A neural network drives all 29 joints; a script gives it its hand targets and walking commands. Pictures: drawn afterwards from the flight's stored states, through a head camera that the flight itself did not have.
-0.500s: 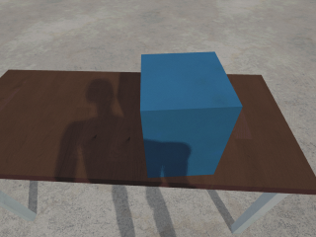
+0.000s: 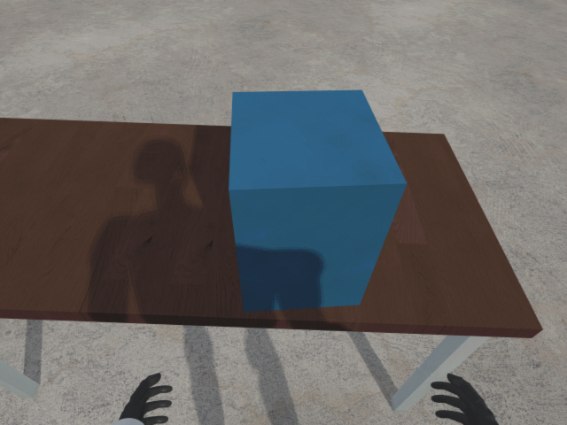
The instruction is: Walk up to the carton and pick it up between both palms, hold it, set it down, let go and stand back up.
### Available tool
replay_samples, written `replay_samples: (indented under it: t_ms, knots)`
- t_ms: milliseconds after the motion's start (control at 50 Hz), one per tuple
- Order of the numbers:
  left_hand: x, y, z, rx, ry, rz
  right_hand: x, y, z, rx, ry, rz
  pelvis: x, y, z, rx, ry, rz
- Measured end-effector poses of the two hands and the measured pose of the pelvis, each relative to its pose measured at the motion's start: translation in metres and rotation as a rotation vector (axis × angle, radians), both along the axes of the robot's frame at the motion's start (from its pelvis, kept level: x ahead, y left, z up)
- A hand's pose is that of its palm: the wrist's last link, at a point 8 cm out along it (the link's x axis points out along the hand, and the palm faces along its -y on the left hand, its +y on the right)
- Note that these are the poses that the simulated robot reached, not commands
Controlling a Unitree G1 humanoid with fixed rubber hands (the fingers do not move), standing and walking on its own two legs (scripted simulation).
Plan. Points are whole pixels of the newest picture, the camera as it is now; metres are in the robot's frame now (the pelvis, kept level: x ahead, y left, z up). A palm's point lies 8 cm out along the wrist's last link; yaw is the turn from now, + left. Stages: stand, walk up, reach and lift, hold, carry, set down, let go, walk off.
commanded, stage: reach and lift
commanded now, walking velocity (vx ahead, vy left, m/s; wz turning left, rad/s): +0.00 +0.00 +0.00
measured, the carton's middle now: (300, 205) +0.44 +0.00 +0.06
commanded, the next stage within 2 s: none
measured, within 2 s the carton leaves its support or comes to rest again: neither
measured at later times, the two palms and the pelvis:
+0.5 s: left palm (135, 418) +0.16 +0.22 -0.06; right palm (472, 416) +0.17 -0.23 -0.05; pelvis +0.02 -0.01 +0.01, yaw +0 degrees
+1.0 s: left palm (150, 400) +0.17 +0.20 -0.03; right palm (482, 398) +0.18 -0.23 -0.02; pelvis +0.02 -0.01 +0.01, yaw -1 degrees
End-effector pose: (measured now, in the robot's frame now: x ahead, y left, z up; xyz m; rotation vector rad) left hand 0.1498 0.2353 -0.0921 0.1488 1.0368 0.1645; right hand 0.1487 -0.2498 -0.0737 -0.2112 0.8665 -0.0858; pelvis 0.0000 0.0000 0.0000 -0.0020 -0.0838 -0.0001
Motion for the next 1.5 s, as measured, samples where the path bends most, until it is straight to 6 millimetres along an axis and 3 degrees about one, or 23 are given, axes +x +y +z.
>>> replay_samples:
  t_ms: [140,340,760,1080,1320,1500]
  knots:
    - [-0.007,-0.002,0.005,0.017,-0.060,0.024,-0.007,0.008,-0.002,0.037,-0.024,-0.006,0.002,-0.009,0.002,0.007,0.031,-0.003]
    - [0.003,-0.004,0.021,0.010,-0.189,0.029,0.004,0.026,0.007,0.068,-0.126,0.009,0.010,-0.012,0.006,0.010,0.033,0.000]
    - [0.016,-0.023,0.048,-0.013,-0.436,0.033,0.028,0.019,0.040,0.109,-0.308,0.014,0.025,-0.004,0.009,0.002,0.030,-0.007]
    - [0.027,-0.042,0.071,-0.025,-0.608,0.040,0.034,0.015,0.058,0.148,-0.440,-0.001,0.020,-0.009,0.008,0.007,0.032,-0.012]
    - [0.050,-0.056,0.089,-0.050,-0.719,0.053,0.061,0.014,0.081,0.180,-0.560,0.028,0.015,-0.016,0.006,0.013,0.031,-0.011]
    - [0.073,-0.052,0.110,-0.044,-0.723,0.065,0.086,0.017,0.103,0.191,-0.582,0.035,0.013,-0.019,0.007,0.018,0.031,-0.017]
